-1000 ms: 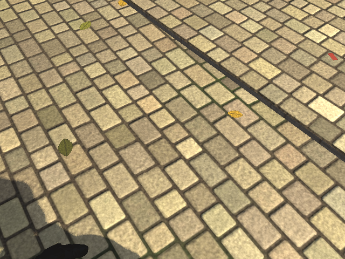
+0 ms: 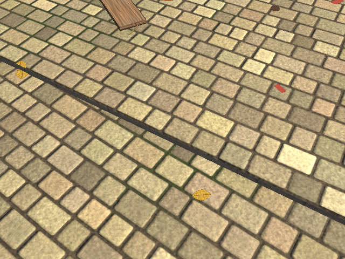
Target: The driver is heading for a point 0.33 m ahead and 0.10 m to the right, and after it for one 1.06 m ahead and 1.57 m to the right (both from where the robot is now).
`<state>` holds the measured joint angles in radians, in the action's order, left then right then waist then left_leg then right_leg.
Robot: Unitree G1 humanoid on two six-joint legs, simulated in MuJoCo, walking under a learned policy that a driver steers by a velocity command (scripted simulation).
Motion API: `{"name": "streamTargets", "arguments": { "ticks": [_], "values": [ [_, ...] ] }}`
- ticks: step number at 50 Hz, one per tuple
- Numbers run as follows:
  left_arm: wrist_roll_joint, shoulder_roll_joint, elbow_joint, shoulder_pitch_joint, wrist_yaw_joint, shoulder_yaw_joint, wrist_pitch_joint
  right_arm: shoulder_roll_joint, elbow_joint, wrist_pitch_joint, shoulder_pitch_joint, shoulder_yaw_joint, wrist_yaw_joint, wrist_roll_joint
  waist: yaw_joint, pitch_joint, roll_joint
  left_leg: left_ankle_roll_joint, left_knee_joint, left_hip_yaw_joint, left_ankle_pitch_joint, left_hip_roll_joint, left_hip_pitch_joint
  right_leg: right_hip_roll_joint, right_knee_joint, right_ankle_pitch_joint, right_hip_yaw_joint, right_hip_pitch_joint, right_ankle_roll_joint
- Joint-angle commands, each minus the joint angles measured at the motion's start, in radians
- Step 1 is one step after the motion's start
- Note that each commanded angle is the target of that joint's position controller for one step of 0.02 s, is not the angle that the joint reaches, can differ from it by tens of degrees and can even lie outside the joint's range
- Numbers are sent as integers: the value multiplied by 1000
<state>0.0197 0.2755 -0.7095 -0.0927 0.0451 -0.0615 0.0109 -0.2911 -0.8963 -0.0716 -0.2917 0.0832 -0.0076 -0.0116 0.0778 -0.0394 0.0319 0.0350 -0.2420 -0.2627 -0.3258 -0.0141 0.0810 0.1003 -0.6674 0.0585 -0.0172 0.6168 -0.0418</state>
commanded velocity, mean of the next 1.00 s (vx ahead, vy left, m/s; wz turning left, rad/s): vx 0.50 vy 0.00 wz -0.59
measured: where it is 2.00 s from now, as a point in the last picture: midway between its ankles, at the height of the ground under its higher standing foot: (286, 139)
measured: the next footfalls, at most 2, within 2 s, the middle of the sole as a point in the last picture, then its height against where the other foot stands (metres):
right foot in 0.06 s outside the picture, level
left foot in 0.56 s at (167, 241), level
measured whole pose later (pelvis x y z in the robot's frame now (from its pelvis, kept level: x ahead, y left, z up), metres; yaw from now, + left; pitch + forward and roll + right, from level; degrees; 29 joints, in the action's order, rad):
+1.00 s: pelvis +0.54 -0.12 +0.00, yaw -36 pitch +1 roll +2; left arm 0.02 0.28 -0.61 -0.10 0.04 -0.06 0.01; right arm -0.31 -0.86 -0.07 -0.30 0.07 0.00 -0.01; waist 0.10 -0.05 0.03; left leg 0.02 -0.24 -0.22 -0.33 -0.01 0.07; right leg 0.09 -0.70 0.05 -0.01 0.64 -0.03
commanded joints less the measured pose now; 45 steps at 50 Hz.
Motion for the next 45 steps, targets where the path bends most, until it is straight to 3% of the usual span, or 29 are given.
{"name": "streamTargets", "arguments": {
  "ticks": [1, 2, 3, 4, 5, 6, 7, 8, 9, 10, 11, 13, 16, 19, 24, 26, 27, 28, 29, 30, 31, 32, 33, 34, 35, 37, 40, 45],
  "values": [
    [-3, 96, 92, 26, 9, -31, 6, -215, 53, 10, 41, 52, -7, -20, -62, -6, -107, -147, -79, 60, 768, -290, 10, -61, 23, 123, -71, -71, -52],
    [0, 126, 71, -73, 7, -50, 3, -222, 56, 19, 55, 54, -7, -26, -124, 53, -109, -131, -229, 37, 908, -272, -3, -108, 44, 142, -102, -204, -79],
    [4, 182, 22, -243, -4, -84, -1, -203, 60, 24, 60, 45, -8, -25, -211, 140, -84, -97, -452, 8, 903, -229, -97, -159, 97, 92, -108, -450, -117],
    [10, 284, -9, -384, -27, -118, -12, -137, 81, 17, 32, 20, -9, 14, -243, 227, 81, -43, -792, 0, 482, -173, -371, -3, 120, 69, 157, -743, -185],
    [11, 359, 19, -318, -23, -115, 5, -19, 137, -14, -33, -18, 2, 36, -116, 330, 264, 6, -1076, 178, -294, 40, -759, 202, 287, 324, 747, -976, -370],
    [7, 261, 40, -330, -12, -88, 25, -118, 145, -47, 93, -2, 14, -10, -199, 351, 110, -17, -1147, 346, -267, 11, -861, 231, 398, 394, 813, -976, -350],
    [0, 217, 32, -296, -9, -73, 41, -144, 170, -65, 156, 5, 19, -37, -191, 214, 79, -43, -1113, 332, -165, -29, -929, 207, 404, 320, 678, -881, -309],
    [1, 190, 38, -238, -11, -64, 48, -132, 159, -74, 155, 2, 11, -19, -148, 149, 2, -53, -1031, 337, -79, -74, -878, 162, 394, 213, 562, -745, -273],
    [-5, 159, 51, -172, -15, -55, 48, -137, 146, -73, 145, 8, 4, 6, -107, 106, -9, -47, -943, 341, -23, -101, -803, 122, 400, 103, 468, -620, -249],
    [-18, 139, 69, -138, -21, -45, 49, -142, 140, -62, 125, 13, 6, 12, -77, 98, 12, -42, -905, 349, 14, -118, -737, 99, 421, 34, 423, -546, -242],
    [-20, 140, 75, -130, -25, -45, 51, -136, 140, -50, 117, 14, 7, 15, -66, 96, 17, -30, -867, 345, 33, -116, -707, 89, 438, -19, 404, -507, -246],
    [-11, 158, 68, -152, -38, -49, 56, -109, 148, -33, 135, 9, 6, 26, -62, 80, 2, 3, -778, 326, 87, -101, -696, 68, 456, -108, 343, -451, -253],
    [-5, 179, 51, -199, -57, -56, 54, -77, 184, -28, 245, -4, 6, 28, -96, 40, 12, 34, -556, 321, 272, -67, -706, 24, 460, -92, 283, -417, -220],
    [-1, 182, 35, -238, -64, -58, 48, -59, 214, -35, 343, -15, 20, 16, -136, 17, 42, 35, -360, 312, 421, -21, -631, -6, 454, 7, 267, -379, -179],
    [5, 171, 4, -290, -70, -60, 36, -103, 245, -55, 387, -5, 39, 4, -144, 13, 63, 2, -239, 352, 378, 0, -591, 44, 344, 40, 380, -490, -156],
    [2, 172, 5, -277, -73, -62, 28, -126, 233, -65, 330, 5, 39, 3, -112, 27, 97, -26, -227, 342, 281, 7, -521, 56, 279, -19, 422, -519, -141],
    [2, 155, 11, -261, -72, -56, 25, -141, 210, -69, 246, 17, 34, 6, -66, 63, 100, -50, -188, 319, 278, 16, -404, 23, 209, -83, 414, -507, -121],
    [-6, 110, 25, -253, -67, -38, 26, -177, 191, -75, 123, 31, 27, 22, -6, 172, 70, -98, -207, 372, 272, -58, -184, -35, 24, -84, 366, -443, -88],
    [-3, 52, 49, -330, -66, -20, 31, -256, 178, -71, -21, 52, 18, 41, 4, 341, -119, -213, -207, 673, 163, -277, 192, -153, -307, 145, 247, -166, -15],
    [16, 62, 63, -401, -67, -11, 39, -246, 148, -57, -66, 52, 28, 22, -23, 407, -380, -302, -90, 1046, -86, -412, 324, -180, -544, 542, 195, 78, 16],
    [25, 158, 46, -348, -67, -32, 37, -157, 168, -50, -15, 28, 27, 7, -6, 270, -244, -266, -51, 984, -234, -386, 219, -113, -636, 482, 218, 163, 23],
    [16, 185, 59, -256, -67, -39, 32, -118, 179, -40, 33, 17, 21, 10, 1, 163, -159, -226, -42, 826, -173, -347, 89, -76, -646, 403, 176, 167, 26],
    [5, 175, 71, -207, -65, -40, 30, -100, 177, -33, 79, 9, 19, 18, -18, 85, -113, -213, -17, 707, -48, -306, -40, -44, -606, 344, 156, 140, 29],
    [-1, 161, 77, -188, -62, -44, 26, -78, 171, -33, 103, 1, 17, 24, -39, 50, -121, -203, 6, 621, 42, -273, -120, -13, -557, 303, 156, 106, 27],
    [6, 138, 78, -200, -57, -42, 21, -77, 165, -35, 114, -1, 15, 28, -57, 36, -144, -197, 31, 556, 93, -252, -175, 6, -532, 281, 147, 63, 26],
    [10, 96, 87, -195, -52, -33, 10, -87, 150, -44, 112, 5, 14, 19, -65, 25, -142, -214, 74, 466, 171, -246, -210, 22, -490, 254, 125, 58, 32],
    [2, 79, 116, -146, -49, -26, 8, -126, 131, -49, 99, 18, 11, 17, -62, 18, -107, -235, 102, 365, 296, -258, -186, 34, -383, 150, 120, 106, 49],
    [2, 50, 144, -18, -19, -10, 22, -155, 114, -31, 73, 21, 6, 11, -14, -4, -91, -196, 98, 178, 397, -220, -145, 7, -121, -72, 36, 42, 41]
  ]
}}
